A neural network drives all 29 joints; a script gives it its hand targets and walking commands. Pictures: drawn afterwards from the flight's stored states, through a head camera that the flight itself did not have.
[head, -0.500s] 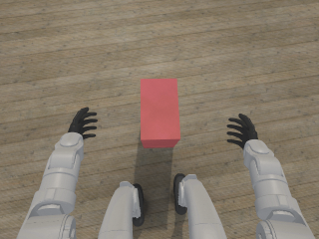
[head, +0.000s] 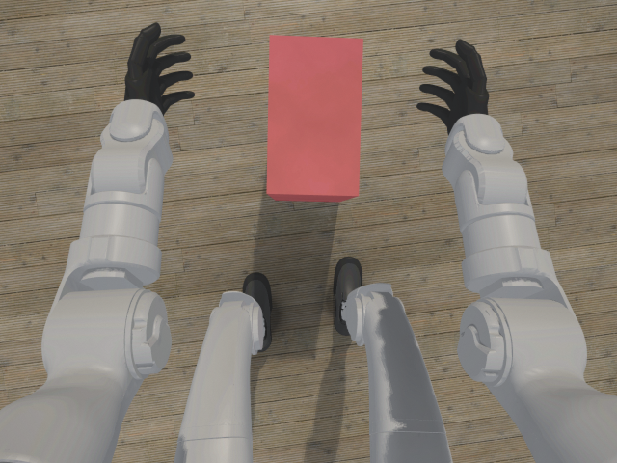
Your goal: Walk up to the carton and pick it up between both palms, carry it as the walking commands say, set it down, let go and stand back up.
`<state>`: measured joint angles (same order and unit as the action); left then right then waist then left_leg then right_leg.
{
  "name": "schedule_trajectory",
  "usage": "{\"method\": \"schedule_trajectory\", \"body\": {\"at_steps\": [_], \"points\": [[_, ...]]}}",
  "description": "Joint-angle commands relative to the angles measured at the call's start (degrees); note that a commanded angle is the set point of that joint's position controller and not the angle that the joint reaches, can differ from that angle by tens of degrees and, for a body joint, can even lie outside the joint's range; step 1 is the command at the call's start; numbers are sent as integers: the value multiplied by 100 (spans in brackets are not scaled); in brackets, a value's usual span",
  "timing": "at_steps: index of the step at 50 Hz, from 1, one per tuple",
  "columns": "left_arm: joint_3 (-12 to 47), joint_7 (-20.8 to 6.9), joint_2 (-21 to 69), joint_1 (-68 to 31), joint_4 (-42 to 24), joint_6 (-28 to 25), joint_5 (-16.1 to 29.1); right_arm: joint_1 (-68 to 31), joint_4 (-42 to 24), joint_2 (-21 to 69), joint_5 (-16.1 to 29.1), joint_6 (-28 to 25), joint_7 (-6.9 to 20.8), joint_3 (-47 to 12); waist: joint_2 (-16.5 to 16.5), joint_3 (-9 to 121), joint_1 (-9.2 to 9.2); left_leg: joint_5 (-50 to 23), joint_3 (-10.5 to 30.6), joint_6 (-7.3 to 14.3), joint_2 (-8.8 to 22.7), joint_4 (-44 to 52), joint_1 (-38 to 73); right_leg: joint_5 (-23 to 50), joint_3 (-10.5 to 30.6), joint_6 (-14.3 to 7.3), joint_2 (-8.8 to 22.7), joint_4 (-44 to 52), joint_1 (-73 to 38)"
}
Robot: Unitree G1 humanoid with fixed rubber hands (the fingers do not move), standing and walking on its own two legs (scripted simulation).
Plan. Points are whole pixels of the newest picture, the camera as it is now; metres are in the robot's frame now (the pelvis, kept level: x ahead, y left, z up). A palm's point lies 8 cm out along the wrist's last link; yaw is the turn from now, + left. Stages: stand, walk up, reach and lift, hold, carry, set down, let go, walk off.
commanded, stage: reach and lift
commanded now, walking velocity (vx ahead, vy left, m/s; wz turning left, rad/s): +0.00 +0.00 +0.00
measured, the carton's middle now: (311, 134) +0.54 -0.03 -0.52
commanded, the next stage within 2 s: none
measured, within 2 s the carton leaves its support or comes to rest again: neither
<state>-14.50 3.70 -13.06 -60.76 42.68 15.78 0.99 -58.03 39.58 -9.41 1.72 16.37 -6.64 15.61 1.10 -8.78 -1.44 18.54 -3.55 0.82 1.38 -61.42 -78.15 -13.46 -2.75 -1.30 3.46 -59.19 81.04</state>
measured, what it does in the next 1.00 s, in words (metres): lowers itself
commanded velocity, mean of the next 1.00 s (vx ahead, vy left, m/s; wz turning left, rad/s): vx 0.00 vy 0.00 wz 0.00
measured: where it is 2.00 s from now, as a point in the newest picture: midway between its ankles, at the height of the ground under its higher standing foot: (303, 317)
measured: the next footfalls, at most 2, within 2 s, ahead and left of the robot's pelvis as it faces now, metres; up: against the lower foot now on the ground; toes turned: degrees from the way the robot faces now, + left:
none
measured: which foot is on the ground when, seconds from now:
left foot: down 0.00-1.00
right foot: down 0.00-1.00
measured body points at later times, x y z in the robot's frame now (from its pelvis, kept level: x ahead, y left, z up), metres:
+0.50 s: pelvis -0.01 +0.00 -0.03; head +0.35 -0.01 +0.22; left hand +0.55 +0.17 -0.18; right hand +0.54 -0.18 -0.18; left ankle +0.08 +0.12 -0.63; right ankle +0.11 -0.12 -0.63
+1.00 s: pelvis -0.04 +0.01 -0.19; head +0.33 +0.00 +0.05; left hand +0.55 +0.16 -0.34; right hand +0.53 -0.17 -0.34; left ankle +0.08 +0.12 -0.63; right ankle +0.11 -0.12 -0.63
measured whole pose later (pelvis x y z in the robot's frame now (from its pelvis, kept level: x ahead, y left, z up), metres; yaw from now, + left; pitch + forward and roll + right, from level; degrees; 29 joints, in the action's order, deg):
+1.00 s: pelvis -0.04 +0.01 -0.19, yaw +0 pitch +30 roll +1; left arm -5.7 12.8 -19.8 -87.2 51.2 15.2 12.3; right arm -85.5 50.6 -18.8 11.3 14.7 -13.3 6.5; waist -0.3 -30.1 -1.1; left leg 31.8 -1.2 0.6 0.1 -107.4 -105.6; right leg -25.2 0.5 0.0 2.5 -104.0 108.8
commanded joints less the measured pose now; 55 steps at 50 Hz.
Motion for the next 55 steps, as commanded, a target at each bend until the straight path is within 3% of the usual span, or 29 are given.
{"method": "schedule_trajectory", "body": {"at_steps": [1,3,7,9,10,11,12,14,15,18,19,21,23,26,29,31,34,35,39,40,42,43,44,46,47,48,51,53,55], "points": [[-392,71,-1362,-2138,-1234,-272,-118,-2250,-1293,-943,56,-181,-75,54,-80,8746,325,-1467,96,-123,-711,555,3047,1714,274,225,-734,125,-4816],[-314,74,-1340,-2541,-1252,-227,1,-2603,-1239,-976,76,-107,-120,54,-45,9068,228,-1362,71,-126,-703,541,3070,1792,259,194,-723,64,-5078],[-4,81,-1234,-3087,-1541,-100,338,-3121,-1466,-1041,286,-48,-194,-175,-96,10527,90,-2111,128,-95,-757,338,4068,2602,263,137,-705,-98,-5852],[83,106,-1322,-3469,-1903,-108,529,-3309,-1745,-1073,358,-44,-309,-234,-43,11454,-65,-2888,160,-56,-820,-4,4343,3725,395,110,-717,-379,-6620],[-5,115,-1387,-3082,-2314,-115,532,-3006,-2117,-1194,350,-66,-362,-156,-108,12302,-32,-3972,221,-74,-892,-110,4776,4607,453,122,-759,-538,-7008],[-105,161,-1490,-3070,-2330,-147,497,-3170,-2469,-1201,301,-101,-391,-138,142,12216,83,-3965,229,35,-884,-139,4101,4890,625,114,-698,-680,-7188],[-209,180,-1503,-3051,-2060,-196,408,-3162,-2131,-1168,98,-111,-403,-43,306,11662,167,-3596,178,31,-864,-103,3254,4768,693,126,-636,-778,-7184],[-404,170,-1510,-2930,-2096,-225,163,-3160,-2361,-962,83,-96,-382,-90,355,11507,389,-3298,20,-31,-838,-4,2878,4584,670,192,-603,-761,-7296],[-342,146,-1380,-3132,-1851,-238,123,-3256,-1995,-924,42,-109,-355,-100,38,10965,372,-3031,19,-109,-828,-23,2806,4137,607,203,-623,-723,-6808],[-513,161,-1356,-3131,-1479,-300,-179,-3118,-1568,-1071,36,-220,-244,-46,-476,10508,424,-3523,198,-246,-731,-231,4246,3112,319,230,-750,-530,-5091],[-376,151,-1097,-3121,-1338,-343,-80,-3127,-1325,-940,46,-297,-218,-80,-416,10130,329,-3487,265,-219,-714,-304,4248,2891,269,229,-772,-532,-4622],[-368,147,-1209,-3543,-1165,-454,-47,-3567,-1078,-959,-91,-404,-223,-53,-78,9468,224,-2533,172,-189,-772,-366,3216,2451,250,232,-792,-722,-4622],[-311,110,-1056,-3640,-307,-531,-64,-3735,-261,-864,-98,-484,-183,-135,74,8541,171,-1704,139,-140,-781,-530,2263,1789,246,227,-721,-926,-4121],[-118,164,-1091,-4234,-321,-641,-30,-4224,-317,-972,-99,-662,-284,28,-47,9008,-55,-1509,134,-153,-817,-990,2199,1623,151,236,-766,-1356,-3915],[54,276,-1061,-4281,455,-561,-54,-4164,459,-1195,-169,-639,-360,146,-238,8756,-193,-857,137,-198,-807,-1400,1983,815,-64,219,-790,-1790,-3113],[93,411,-1227,-4487,150,-576,58,-4494,87,-1190,58,-658,-410,-60,-147,9387,-70,-935,119,-163,-829,-1770,2122,852,-59,213,-818,-2122,-3209],[228,666,-1347,-4561,-131,-566,285,-4642,-245,-1440,298,-650,-536,-187,-361,10112,115,-1150,-6,-191,-828,-2213,2210,985,-73,226,-824,-2546,-3189],[161,741,-1523,-4544,-100,-549,280,-4581,-159,-1548,283,-629,-584,-209,-146,10084,69,-1081,-12,-176,-810,-2358,2018,992,-126,254,-806,-2713,-3156],[420,908,-1610,-4819,-537,-420,756,-4912,-485,-1646,629,-478,-724,-607,-5,10304,51,-753,-36,-144,-716,-2682,1606,955,-42,237,-739,-3114,-3410],[494,937,-1655,-4999,-776,-366,849,-5139,-778,-1785,719,-422,-756,-616,-224,10555,98,-771,-70,-160,-718,-2781,1762,887,-7,211,-737,-3147,-3383],[616,1006,-1635,-4983,-1058,-321,945,-5116,-863,-1812,800,-353,-786,-765,-240,10789,130,-853,-53,-184,-704,-2979,1880,938,9,204,-737,-3366,-3398],[683,1003,-1567,-5001,-703,-286,986,-5070,-402,-1804,800,-320,-785,-752,-285,10013,83,-594,-12,-179,-664,-3050,1431,692,19,181,-706,-3457,-2873],[706,999,-1614,-5207,-1069,-290,1066,-5269,-666,-1864,822,-322,-786,-758,-236,10114,2,-422,15,-176,-658,-3108,1413,637,61,149,-689,-3479,-2985],[856,930,-1413,-5281,-593,-284,1125,-5327,-180,-1754,892,-361,-713,-843,-152,9330,-103,-106,43,-165,-585,-3234,809,403,47,135,-644,-3627,-2508],[831,933,-1453,-5269,-751,-332,1153,-5401,-303,-1646,979,-395,-688,-925,-78,9609,28,-256,42,-161,-612,-3320,887,507,90,139,-642,-3726,-2591],[906,910,-1416,-5146,-309,-348,1165,-5281,55,-1667,989,-456,-653,-897,-43,9148,-82,-171,107,-140,-556,-3393,685,444,17,159,-628,-3865,-2236],[890,894,-1411,-5032,-10,-458,1114,-5366,202,-1626,1026,-591,-607,-916,-106,9129,62,-291,48,-166,-589,-3651,512,588,29,198,-622,-4114,-2093],[780,831,-1377,-4786,730,-522,967,-5051,1026,-1671,875,-665,-554,-827,-131,8197,39,-86,24,-195,-574,-3842,-44,291,33,210,-595,-4254,-1530],[795,797,-1331,-5024,325,-671,1037,-5239,734,-1662,857,-809,-535,-759,-38,8694,-35,-384,9,-215,-627,-4055,-3,644,46,212,-623,-4410,-1720]]}}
